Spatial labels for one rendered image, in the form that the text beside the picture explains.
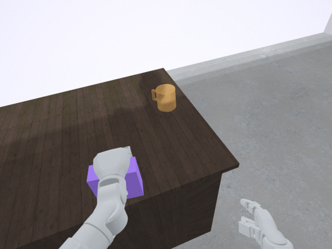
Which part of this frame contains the robot right forearm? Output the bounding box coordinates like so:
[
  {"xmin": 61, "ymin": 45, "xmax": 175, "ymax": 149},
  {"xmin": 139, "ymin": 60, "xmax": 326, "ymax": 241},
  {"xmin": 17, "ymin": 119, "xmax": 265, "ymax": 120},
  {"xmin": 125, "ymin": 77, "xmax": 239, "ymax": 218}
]
[{"xmin": 260, "ymin": 228, "xmax": 293, "ymax": 249}]

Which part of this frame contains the robot left hand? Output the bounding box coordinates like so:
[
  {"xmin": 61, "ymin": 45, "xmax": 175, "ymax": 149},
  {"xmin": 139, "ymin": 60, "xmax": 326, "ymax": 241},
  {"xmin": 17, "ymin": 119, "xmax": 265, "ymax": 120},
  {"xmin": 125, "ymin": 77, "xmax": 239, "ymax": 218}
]
[{"xmin": 93, "ymin": 146, "xmax": 133, "ymax": 195}]

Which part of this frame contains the table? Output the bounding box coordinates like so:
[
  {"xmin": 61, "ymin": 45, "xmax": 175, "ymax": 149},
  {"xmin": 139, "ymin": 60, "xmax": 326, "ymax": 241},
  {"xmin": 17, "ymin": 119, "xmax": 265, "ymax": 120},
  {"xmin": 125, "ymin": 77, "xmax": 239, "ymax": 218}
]
[{"xmin": 0, "ymin": 68, "xmax": 239, "ymax": 249}]

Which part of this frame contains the sponge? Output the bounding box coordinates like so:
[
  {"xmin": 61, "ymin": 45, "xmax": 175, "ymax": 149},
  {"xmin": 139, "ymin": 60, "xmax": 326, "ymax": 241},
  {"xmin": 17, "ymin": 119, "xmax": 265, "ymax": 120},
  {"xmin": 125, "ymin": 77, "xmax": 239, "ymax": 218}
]
[{"xmin": 87, "ymin": 157, "xmax": 144, "ymax": 199}]

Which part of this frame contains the robot right hand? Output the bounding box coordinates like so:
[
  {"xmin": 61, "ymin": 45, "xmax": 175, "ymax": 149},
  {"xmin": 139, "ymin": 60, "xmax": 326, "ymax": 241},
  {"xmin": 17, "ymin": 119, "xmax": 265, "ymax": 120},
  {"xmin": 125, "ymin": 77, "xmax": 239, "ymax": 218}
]
[{"xmin": 239, "ymin": 199, "xmax": 277, "ymax": 246}]

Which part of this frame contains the robot left forearm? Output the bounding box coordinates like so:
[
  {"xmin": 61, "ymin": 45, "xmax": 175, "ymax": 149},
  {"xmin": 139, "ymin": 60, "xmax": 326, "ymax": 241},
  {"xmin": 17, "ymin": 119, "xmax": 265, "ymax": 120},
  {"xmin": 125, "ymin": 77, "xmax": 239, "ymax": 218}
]
[{"xmin": 59, "ymin": 175, "xmax": 128, "ymax": 249}]

